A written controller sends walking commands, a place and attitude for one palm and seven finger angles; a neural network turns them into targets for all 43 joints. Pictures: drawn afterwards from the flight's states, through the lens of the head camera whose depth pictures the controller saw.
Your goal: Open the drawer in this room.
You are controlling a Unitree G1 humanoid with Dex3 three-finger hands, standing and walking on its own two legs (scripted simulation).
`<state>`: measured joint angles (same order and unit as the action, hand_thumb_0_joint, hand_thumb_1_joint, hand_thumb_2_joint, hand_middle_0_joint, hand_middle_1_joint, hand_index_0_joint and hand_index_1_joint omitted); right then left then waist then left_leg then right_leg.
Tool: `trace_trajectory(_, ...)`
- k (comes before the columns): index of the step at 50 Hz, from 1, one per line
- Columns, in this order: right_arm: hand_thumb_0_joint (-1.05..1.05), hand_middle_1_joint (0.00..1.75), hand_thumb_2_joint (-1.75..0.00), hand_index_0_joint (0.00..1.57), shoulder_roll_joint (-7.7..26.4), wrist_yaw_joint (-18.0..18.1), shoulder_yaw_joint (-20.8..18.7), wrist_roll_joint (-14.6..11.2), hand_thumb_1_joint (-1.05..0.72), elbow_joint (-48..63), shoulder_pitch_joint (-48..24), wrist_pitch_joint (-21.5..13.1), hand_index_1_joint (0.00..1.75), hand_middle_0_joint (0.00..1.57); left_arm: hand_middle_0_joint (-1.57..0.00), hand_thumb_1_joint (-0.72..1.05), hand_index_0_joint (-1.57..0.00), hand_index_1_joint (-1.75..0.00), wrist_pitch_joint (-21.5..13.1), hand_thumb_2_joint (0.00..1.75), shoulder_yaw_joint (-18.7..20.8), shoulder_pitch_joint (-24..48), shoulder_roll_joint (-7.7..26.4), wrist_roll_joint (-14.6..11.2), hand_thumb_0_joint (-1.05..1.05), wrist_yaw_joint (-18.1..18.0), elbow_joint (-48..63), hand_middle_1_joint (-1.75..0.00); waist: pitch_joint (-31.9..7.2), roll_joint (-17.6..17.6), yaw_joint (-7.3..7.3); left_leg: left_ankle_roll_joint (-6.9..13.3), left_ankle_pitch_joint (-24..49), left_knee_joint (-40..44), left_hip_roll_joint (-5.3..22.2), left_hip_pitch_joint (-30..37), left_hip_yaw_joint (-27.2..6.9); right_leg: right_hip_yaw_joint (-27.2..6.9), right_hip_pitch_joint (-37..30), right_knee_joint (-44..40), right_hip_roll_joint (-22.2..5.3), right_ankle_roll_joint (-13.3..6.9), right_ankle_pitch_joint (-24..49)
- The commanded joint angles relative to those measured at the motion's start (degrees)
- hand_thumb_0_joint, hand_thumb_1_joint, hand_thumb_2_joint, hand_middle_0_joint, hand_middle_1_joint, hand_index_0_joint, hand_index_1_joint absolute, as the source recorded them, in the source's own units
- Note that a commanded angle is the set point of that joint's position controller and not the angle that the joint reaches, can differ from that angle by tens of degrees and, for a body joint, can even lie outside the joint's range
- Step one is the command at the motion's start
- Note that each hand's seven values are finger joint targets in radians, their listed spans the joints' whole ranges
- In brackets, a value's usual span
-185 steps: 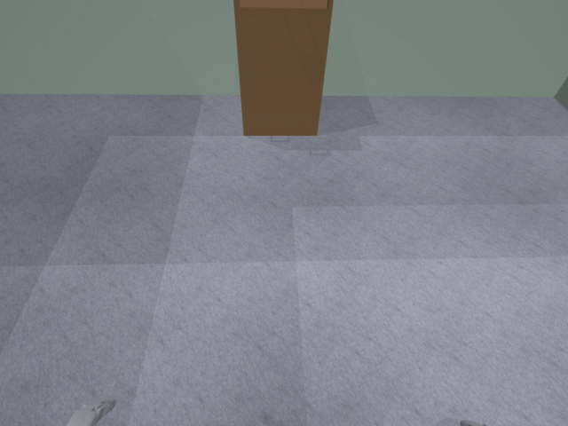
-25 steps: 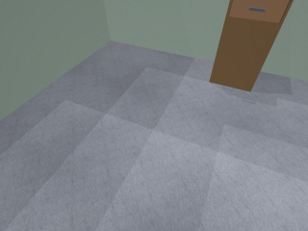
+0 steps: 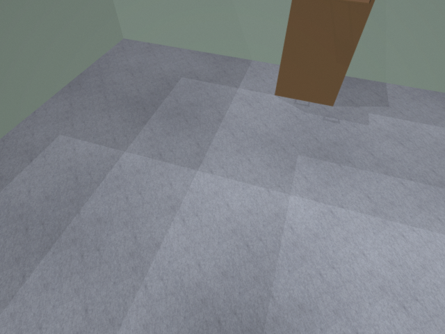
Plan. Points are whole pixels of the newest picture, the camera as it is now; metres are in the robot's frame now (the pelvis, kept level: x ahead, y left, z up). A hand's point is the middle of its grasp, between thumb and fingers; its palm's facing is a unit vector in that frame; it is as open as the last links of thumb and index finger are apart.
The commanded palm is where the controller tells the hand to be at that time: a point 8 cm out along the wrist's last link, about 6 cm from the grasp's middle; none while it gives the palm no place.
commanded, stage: turn or walk to find it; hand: left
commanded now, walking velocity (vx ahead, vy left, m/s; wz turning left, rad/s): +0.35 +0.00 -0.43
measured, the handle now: out of the picture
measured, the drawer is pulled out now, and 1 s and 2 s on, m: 0.00 0.00 0.00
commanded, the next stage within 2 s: stand and wait in 0.32 s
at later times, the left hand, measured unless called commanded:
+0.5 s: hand (155, 324) +0.17 +0.15 -0.17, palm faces +0.03 -0.98 -0.20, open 7.2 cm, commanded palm none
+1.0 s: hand out of the picture +0.12 +0.17 -0.18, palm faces -0.02 -0.98 -0.19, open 7.4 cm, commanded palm none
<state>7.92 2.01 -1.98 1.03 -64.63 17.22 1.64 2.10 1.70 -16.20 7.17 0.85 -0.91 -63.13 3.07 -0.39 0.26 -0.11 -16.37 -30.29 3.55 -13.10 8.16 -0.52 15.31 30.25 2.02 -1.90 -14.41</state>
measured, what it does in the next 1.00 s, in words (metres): walks ahead: right foot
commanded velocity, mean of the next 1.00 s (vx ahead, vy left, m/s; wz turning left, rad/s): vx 0.11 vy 0.00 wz -0.04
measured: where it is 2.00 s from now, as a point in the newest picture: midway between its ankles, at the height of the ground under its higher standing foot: (257, 273)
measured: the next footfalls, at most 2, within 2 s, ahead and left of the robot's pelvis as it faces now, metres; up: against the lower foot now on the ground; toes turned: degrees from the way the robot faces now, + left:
right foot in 0.36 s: +0.13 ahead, -0.14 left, +0.00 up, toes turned -8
right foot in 1.16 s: +0.22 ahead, -0.14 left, +0.00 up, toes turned -16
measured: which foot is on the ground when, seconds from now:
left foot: down 0.00-1.00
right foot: down 0.00-0.12, up 0.14-0.34, down 0.36-0.96, up 0.98-1.00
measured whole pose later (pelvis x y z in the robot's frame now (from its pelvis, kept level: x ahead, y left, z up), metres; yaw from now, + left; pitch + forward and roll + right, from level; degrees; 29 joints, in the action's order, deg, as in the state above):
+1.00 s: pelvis +0.13 -0.01 +0.00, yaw -5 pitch -1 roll +1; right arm 9.0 1.7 -1.4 1.6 -64.7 15.8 -0.9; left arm 0.8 1.2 -18.2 9.4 1.3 -0.5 -65.8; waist 0.8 0.5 -1.1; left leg -0.6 -22.7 -27.3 3.1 -2.9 10.7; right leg 4.5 11.8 35.4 -3.4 0.3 -21.9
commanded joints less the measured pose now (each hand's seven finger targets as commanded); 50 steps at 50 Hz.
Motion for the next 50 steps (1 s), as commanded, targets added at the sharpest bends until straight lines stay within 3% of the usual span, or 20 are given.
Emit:
trace_trajectory(1,0.00,0.30,-0.90,0.20,6.01,0.00,-1.92,0.32,-0.90,3.91,3.78,-0.96,0.30,0.20,-0.20,0.90,-0.20,-0.30,-0.66,0.90,3.03,-1.85,9.29,0.75,0.00,0.07,4.82,-0.30,-0.13,4.83,0.29,1.17,-14.90,0.24,2.48,0.81,-3.62,-15.43,9.43,-13.13,-8.61,-3.84,-24.57)
trace_trajectory(4,0.00,0.30,-0.90,0.20,6.93,-0.37,-2.48,0.57,-0.90,4.46,5.73,-1.96,0.30,0.20,-0.20,0.90,-0.20,-0.30,-1.12,0.90,3.57,-0.11,9.07,0.96,0.00,0.75,6.76,-0.30,1.85,2.00,1.71,2.71,-20.48,2.89,3.88,3.84,-6.37,-14.39,16.83,-10.02,-5.99,-3.79,-29.00)
trace_trajectory(6,0.00,0.30,-0.90,0.20,10.81,-0.05,-3.54,1.10,-0.90,3.56,11.05,-3.23,0.30,0.20,-0.20,0.90,-0.20,-0.30,-1.91,0.90,3.02,4.03,5.26,0.69,0.00,1.52,9.17,-0.30,2.92,-11.87,4.92,7.83,-31.16,18.63,16.19,11.07,-22.71,-1.39,27.17,11.71,2.11,-0.67,-19.93)
trace_trajectory(7,0.00,0.30,-0.90,0.20,12.05,0.34,-3.87,0.88,-0.90,3.29,12.38,-3.98,0.30,0.20,-0.20,0.90,-0.20,-0.30,-2.01,0.90,3.05,6.98,4.54,0.90,0.00,1.57,10.30,-0.30,3.76,-13.53,5.91,11.05,-29.37,24.38,23.36,10.98,-28.76,2.03,28.67,24.76,-1.26,0.51,-13.55)
trace_trajectory(10,0.00,0.30,-0.90,0.20,8.15,0.27,-1.98,0.67,-0.90,4.75,6.53,-4.68,0.30,0.20,-0.20,0.90,-0.20,-0.30,-2.52,0.90,2.34,2.37,2.98,1.28,0.00,1.81,7.91,-0.30,1.92,-1.16,1.36,9.78,-8.77,21.52,17.96,6.00,-18.48,0.70,21.91,27.36,-5.92,1.36,-7.85)
trace_trajectory(12,0.00,0.30,-0.90,0.20,7.78,0.18,-1.24,0.83,-0.90,4.73,3.61,-4.73,0.30,0.20,-0.20,0.90,-0.20,-0.30,-2.41,0.90,1.53,1.55,1.77,0.94,0.00,1.46,7.30,-0.30,4.37,-4.13,-0.11,8.76,6.32,18.81,13.82,0.74,-10.31,3.52,12.90,17.64,-6.77,2.79,-6.81)
trace_trajectory(15,0.00,0.30,-0.90,0.20,8.73,0.28,-1.01,0.73,-0.90,2.80,5.29,-4.30,0.30,0.20,-0.20,0.90,-0.20,-0.30,-3.58,0.90,1.04,-1.01,2.52,0.40,0.00,0.88,5.82,-0.30,1.73,-4.63,-0.81,6.09,25.10,7.56,9.44,4.20,-5.94,8.01,2.03,-0.71,-4.12,3.25,0.06)
trace_trajectory(17,0.00,0.30,-0.90,0.20,7.33,-0.05,-0.74,-0.16,-0.90,2.34,6.26,-4.34,0.30,0.20,-0.20,0.90,-0.20,-0.30,-4.34,0.90,1.39,-6.54,6.52,0.39,0.00,0.10,3.56,-0.30,-3.07,0.09,-2.92,2.20,18.51,0.41,6.38,-0.52,-4.00,3.33,-11.15,-6.44,-8.29,2.47,14.88)
trace_trajectory(19,0.00,0.30,-0.90,0.20,3.72,-0.31,-0.08,-0.74,-0.90,3.64,6.45,-3.53,0.30,0.20,-0.20,0.90,-0.20,-0.30,-4.68,0.90,1.87,-8.22,12.28,0.13,0.00,-0.70,2.50,-0.30,-6.09,11.51,-2.26,-1.44,-12.29,-6.25,0.56,-8.15,-1.05,-10.69,-15.72,-9.15,-23.14,-5.12,29.93)
trace_trajectory(20,0.00,0.30,-0.90,0.20,3.76,-0.20,-0.30,-0.58,-0.90,3.76,5.11,-2.78,0.30,0.20,-0.20,0.90,-0.20,-0.30,-4.29,0.90,1.74,-6.70,12.32,0.18,0.00,-0.71,2.78,-0.30,-4.08,8.03,-2.27,-1.28,-16.11,-9.54,0.54,-6.52,-2.24,-10.35,-11.99,-10.31,-23.60,-7.11,30.40)
trace_trajectory(21,0.00,0.30,-0.90,0.20,2.81,-0.10,-0.09,-0.41,-0.90,3.34,3.91,-2.26,0.30,0.20,-0.20,0.90,-0.20,-0.30,-4.51,0.90,1.92,-4.35,11.96,0.28,0.00,-0.93,2.66,-0.30,-2.38,13.02,-2.14,-1.41,-15.54,-11.33,1.83,-6.93,-3.61,-9.85,-9.98,-10.28,-21.65,-7.38,34.49)
trace_trajectory(23,0.00,0.30,-0.90,0.20,2.70,0.04,0.03,-0.62,-0.90,2.07,5.12,-2.30,0.30,0.20,-0.20,0.90,-0.20,-0.30,-4.44,0.90,1.03,-1.11,9.27,0.34,0.00,-1.34,2.38,-0.30,-1.86,11.83,-0.62,-1.32,-11.50,-8.16,2.59,-6.06,-5.29,-4.96,-10.10,-8.03,-19.60,-7.05,40.67)
trace_trajectory(26,0.00,0.30,-0.90,0.20,2.47,-0.06,0.10,-0.62,-0.90,-0.79,9.24,-2.86,0.30,0.20,-0.20,0.90,-0.20,-0.30,-3.84,0.90,0.85,2.41,7.59,-0.48,0.00,-1.54,3.15,-0.30,-5.25,4.47,1.60,-1.20,9.85,7.55,2.71,4.25,-5.25,1.33,-7.31,-3.17,-14.02,-2.92,30.01)
trace_trajectory(27,0.00,0.30,-0.90,0.20,4.29,0.09,0.07,-0.17,-0.90,-1.11,8.53,-3.46,0.30,0.20,-0.20,0.90,-0.20,-0.30,-3.71,0.90,0.49,2.12,6.49,-0.87,0.00,-1.31,3.34,-0.30,-6.05,-0.74,0.77,-0.47,21.51,7.88,4.97,7.41,-7.02,3.54,-5.34,-2.21,-10.72,-0.36,24.24)
trace_trajectory(29,0.00,0.30,-0.90,0.20,5.74,0.07,-0.16,-0.23,-0.90,-0.36,4.41,-3.38,0.30,0.20,-0.20,0.90,-0.20,-0.30,-3.25,0.90,0.22,2.40,6.04,-0.52,0.00,-1.20,2.98,-0.30,-4.47,-4.70,-0.17,0.71,26.28,7.40,7.03,6.32,-6.59,4.71,-5.50,-4.50,-8.54,1.86,14.78)
trace_trajectory(33,0.00,0.30,-0.90,0.20,5.84,0.80,0.06,-0.42,-0.90,-0.42,3.51,-3.51,0.30,0.20,-0.20,0.90,-0.20,-0.30,-3.31,0.90,-0.01,-0.65,7.01,-0.38,0.00,-1.21,0.36,-0.30,-3.21,-4.69,-0.26,0.36,36.71,6.72,6.19,8.91,-5.42,4.15,-7.61,-4.56,-9.48,1.55,24.32)
trace_trajectory(41,0.00,0.30,-0.90,0.20,7.17,0.95,0.13,-0.37,-0.90,-0.06,2.38,-3.14,0.30,0.20,-0.20,0.90,-0.20,-0.30,-3.37,0.90,-0.37,-2.10,7.57,-0.15,0.00,-1.48,-0.94,-0.30,-3.56,-0.18,0.06,0.31,33.03,8.34,5.70,10.85,-4.91,3.56,-8.81,-5.80,-9.85,1.29,27.17)
trace_trajectory(44,0.00,0.30,-0.90,0.20,7.62,0.62,-0.07,0.06,-0.90,-0.59,3.62,-2.98,0.30,0.20,-0.20,0.90,-0.20,-0.30,-2.79,0.90,-0.14,-3.27,7.07,0.18,0.00,-0.95,-1.50,-0.30,-2.43,-0.69,0.06,0.71,16.14,7.61,5.82,10.98,-3.14,3.24,-6.11,-4.21,-8.40,0.35,12.59)
trace_trajectory(48,0.00,0.30,-0.90,0.20,10.77,0.28,-1.64,0.49,-0.90,-0.11,5.98,-2.64,0.30,0.20,-0.20,0.90,-0.20,-0.30,-2.15,0.90,0.53,1.29,5.42,0.80,0.00,0.81,1.74,-0.30,7.18,-9.34,2.15,5.84,-6.04,15.82,13.85,10.30,-11.68,7.55,10.89,8.39,-3.30,1.24,-9.10)
trace_trajectory(50,0.00,0.30,-0.90,0.20,11.22,0.08,-2.13,0.72,-0.90,0.02,7.98,-2.89,0.30,0.20,-0.20,0.90,-0.20,-0.30,-1.97,0.90,1.02,5.66,5.23,0.93,0.00,1.40,4.50,-0.30,11.16,-11.45,3.71,9.98,-9.20,19.90,19.10,11.72,-16.29,5.98,20.35,18.69,-5.81,1.25,-15.28)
